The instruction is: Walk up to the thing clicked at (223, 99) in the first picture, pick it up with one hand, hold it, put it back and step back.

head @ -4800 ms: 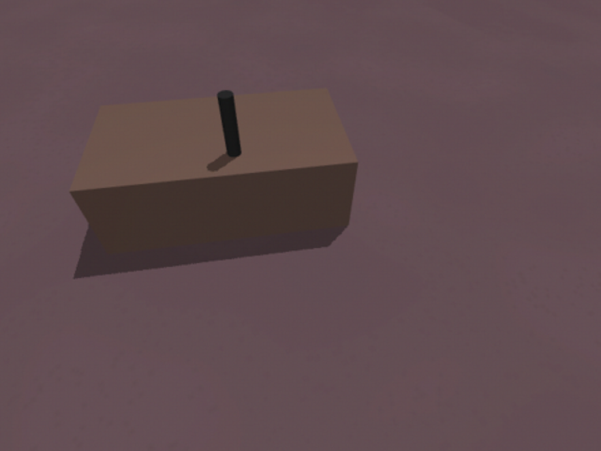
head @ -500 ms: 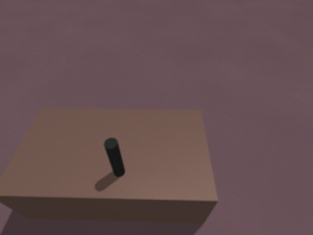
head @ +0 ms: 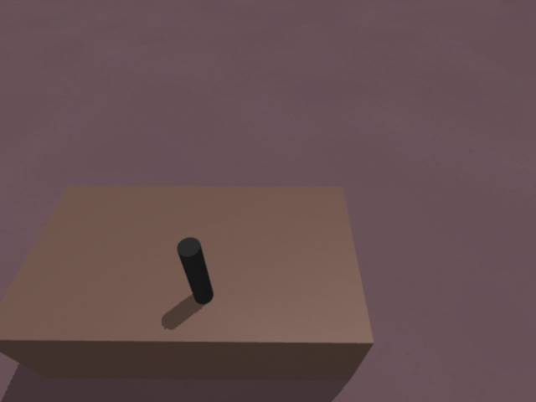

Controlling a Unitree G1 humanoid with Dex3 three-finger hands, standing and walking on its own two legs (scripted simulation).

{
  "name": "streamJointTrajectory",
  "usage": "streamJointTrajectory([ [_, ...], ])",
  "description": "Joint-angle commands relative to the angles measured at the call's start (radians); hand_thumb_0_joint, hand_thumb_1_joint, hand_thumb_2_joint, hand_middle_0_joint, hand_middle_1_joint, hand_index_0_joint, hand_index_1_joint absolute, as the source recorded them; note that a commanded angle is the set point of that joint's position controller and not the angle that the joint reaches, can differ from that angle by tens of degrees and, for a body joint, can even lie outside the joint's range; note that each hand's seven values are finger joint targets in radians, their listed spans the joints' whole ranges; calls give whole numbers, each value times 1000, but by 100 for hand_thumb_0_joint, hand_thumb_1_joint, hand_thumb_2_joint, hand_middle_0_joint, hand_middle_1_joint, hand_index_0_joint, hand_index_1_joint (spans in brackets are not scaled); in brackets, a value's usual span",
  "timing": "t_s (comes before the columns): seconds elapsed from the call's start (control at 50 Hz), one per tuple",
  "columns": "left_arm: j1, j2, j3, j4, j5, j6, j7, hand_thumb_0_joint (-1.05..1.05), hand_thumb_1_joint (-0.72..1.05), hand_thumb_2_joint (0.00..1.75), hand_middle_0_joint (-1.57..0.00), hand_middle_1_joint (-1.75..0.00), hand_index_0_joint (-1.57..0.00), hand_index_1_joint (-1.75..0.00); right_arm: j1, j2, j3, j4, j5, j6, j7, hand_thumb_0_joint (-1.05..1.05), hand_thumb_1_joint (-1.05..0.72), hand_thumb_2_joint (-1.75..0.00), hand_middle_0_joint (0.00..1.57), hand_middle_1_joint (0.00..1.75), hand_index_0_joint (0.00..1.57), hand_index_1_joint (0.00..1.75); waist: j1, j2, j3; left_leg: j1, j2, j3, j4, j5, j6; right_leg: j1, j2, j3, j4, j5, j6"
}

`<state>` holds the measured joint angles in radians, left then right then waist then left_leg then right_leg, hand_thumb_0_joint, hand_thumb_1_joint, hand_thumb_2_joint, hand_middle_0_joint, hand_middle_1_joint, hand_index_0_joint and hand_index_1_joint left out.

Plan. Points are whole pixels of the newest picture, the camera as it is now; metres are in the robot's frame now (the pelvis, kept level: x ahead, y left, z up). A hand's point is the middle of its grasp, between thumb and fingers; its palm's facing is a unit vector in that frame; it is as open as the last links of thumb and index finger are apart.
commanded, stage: walk up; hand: left
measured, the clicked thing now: (197, 273) +0.49 +0.21 -0.30
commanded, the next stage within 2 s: stand in 0.14 s
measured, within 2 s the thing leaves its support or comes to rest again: neither
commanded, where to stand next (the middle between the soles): +0.04 +0.01 m, yaw +0 degrees
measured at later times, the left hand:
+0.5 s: hand out of the picture +0.08 +0.24 -0.16, palm faces -0.03 -0.94 -0.33, open 7.4 cm
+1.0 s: hand out of the picture +0.08 +0.24 -0.15, palm faces -0.04 -0.94 -0.34, open 7.4 cm
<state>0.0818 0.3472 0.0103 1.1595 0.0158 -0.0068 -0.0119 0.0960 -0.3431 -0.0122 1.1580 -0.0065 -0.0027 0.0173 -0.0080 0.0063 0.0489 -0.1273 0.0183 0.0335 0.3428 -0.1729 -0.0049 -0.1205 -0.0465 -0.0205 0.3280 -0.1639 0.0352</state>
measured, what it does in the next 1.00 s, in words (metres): stands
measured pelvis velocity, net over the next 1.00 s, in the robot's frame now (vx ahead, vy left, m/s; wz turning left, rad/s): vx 0.00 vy -0.01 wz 0.00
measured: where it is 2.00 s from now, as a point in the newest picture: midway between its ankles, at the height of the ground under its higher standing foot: outside the picture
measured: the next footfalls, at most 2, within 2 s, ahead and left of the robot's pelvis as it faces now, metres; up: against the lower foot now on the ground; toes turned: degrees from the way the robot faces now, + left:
none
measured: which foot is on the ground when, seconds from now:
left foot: down 0.00-1.00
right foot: down 0.00-1.00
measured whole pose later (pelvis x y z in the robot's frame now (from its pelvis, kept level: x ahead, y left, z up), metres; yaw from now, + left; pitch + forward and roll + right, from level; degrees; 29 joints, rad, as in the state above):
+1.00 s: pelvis +0.00 -0.01 +0.00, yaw +0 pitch -3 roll +0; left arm 0.12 0.35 0.00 1.12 0.01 -0.01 -0.01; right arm 0.11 -0.35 -0.01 1.14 -0.01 0.00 0.01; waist -0.01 0.00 0.04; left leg -0.10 0.03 0.03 0.31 -0.16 -0.02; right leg -0.10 -0.03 -0.03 0.32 -0.17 0.02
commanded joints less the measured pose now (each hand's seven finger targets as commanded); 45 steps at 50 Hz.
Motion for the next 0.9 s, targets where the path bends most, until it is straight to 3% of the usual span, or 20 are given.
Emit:
streamJointTrajectory([
  [0.0,-53,208,34,-58,-4,-25,18,0,90,90,-20,-30,-20,-30,-59,-213,-41,-65,-2,-21,-18,0,-90,-90,20,30,20,30,6,-12,-76,20,112,-101,-70,79,24,-2,-80,69,-50,87,-39],
  [0.1,-53,206,35,-62,-2,-25,19,0,90,90,-20,-30,-20,-30,-55,-216,-42,-61,-3,-20,-18,0,-90,-90,20,30,20,30,3,-7,-66,4,110,-102,-80,58,25,12,-84,70,-51,82,-41],
  [0.14,-34,209,31,-66,-8,-23,19,0,90,90,-20,-30,-20,-30,-61,-216,-39,-67,-4,-24,-20,0,-90,-90,20,30,20,30,5,-18,-50,17,120,-110,-89,104,15,-14,-84,70,-51,53,-40],
  [0.38,-22,213,25,-86,-5,-25,19,0,90,90,-20,-30,-20,-30,-59,-217,-34,-70,-3,-27,-21,0,-90,-90,20,30,20,30,1,3,-103,50,124,-94,-68,165,15,24,-98,79,-48,135,-45],
  [0.46,-9,214,23,-83,-5,-26,19,0,90,90,-20,-30,-20,-30,-61,-214,-31,-71,0,-25,-20,0,-90,-90,20,30,20,30,4,-9,-84,50,122,-95,-71,145,16,14,-97,77,-58,125,-41],
  [0.52,-15,210,24,-84,-7,-22,20,0,90,90,-20,-30,-20,-30,-60,-217,-31,-70,-1,-23,-20,0,-90,-90,20,30,20,30,5,-7,-48,20,117,-98,-84,87,9,-2,-91,77,-66,64,-41],
  [0.66,-15,214,24,-95,-7,-26,20,0,90,90,-20,-30,-20,-30,-52,-219,-31,-71,-3,-25,-20,0,-90,-90,20,30,20,30,5,-5,-80,42,124,-94,-73,140,14,19,-97,82,-60,122,-47],
  [0.88,-15,224,27,-96,-6,-23,19,0,90,90,-20,-30,-20,-30,-34,-218,-32,-72,-3,-23,-21,0,-90,-90,20,30,20,30,2,-16,-59,29,121,-91,-84,88,14,10,-95,86,-67,76,-52],
])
